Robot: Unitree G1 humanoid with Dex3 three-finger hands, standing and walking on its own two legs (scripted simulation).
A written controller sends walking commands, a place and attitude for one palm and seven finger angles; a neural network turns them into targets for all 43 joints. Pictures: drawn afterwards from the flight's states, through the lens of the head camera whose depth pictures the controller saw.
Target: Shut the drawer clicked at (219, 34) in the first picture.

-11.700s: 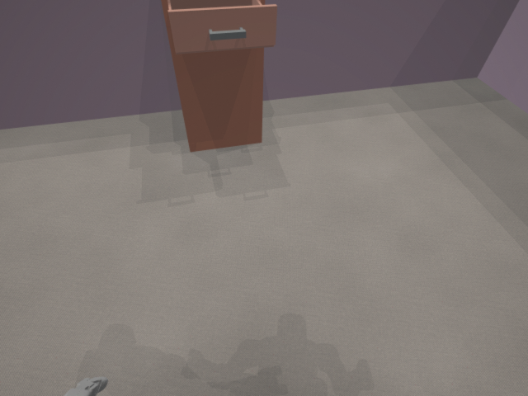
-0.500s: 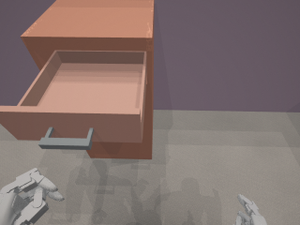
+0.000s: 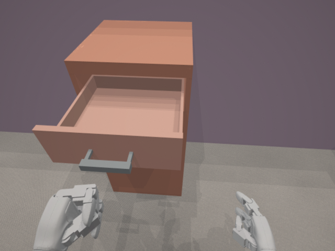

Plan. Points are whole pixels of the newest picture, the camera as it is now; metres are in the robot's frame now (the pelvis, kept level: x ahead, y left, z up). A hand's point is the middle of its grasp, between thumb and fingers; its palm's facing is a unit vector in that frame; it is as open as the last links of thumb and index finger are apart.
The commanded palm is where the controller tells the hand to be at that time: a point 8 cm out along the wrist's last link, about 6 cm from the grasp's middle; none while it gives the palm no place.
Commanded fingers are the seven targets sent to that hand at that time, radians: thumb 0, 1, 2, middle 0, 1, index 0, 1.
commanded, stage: raise the hand and make a fist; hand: left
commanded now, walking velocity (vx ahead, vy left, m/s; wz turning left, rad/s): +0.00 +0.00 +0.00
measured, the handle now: (108, 160) +0.33 +0.20 +0.04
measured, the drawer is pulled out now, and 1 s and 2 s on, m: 0.28 0.28 0.28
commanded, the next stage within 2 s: bring the fist close to the handle in 0.44 s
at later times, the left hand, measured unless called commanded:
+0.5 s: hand (94, 208) +0.16 +0.15 +0.14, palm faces +0.12 -0.99 -0.10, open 3.3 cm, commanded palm +0.11 +0.20 +0.14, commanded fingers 0.00 0.90 0.90 -1.40 -1.60 -1.40 -1.60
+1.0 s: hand (104, 205) +0.19 +0.15 +0.09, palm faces +0.06 -1.00 -0.06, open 3.3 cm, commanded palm +0.16 +0.21 +0.09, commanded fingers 0.00 0.90 0.90 -1.40 -1.60 -1.40 -1.60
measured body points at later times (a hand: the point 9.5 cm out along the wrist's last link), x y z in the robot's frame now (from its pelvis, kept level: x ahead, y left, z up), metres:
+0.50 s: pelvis +0.00 -0.03 +0.00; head -0.02 -0.05 +0.45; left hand +0.15 +0.20 +0.14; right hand +0.18 -0.25 -0.06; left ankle -0.01 +0.09 -0.71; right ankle +0.00 -0.11 -0.71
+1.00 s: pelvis +0.00 -0.04 +0.00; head +0.01 -0.05 +0.45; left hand +0.18 +0.21 +0.09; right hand +0.18 -0.27 -0.07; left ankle -0.01 +0.09 -0.71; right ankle +0.00 -0.11 -0.71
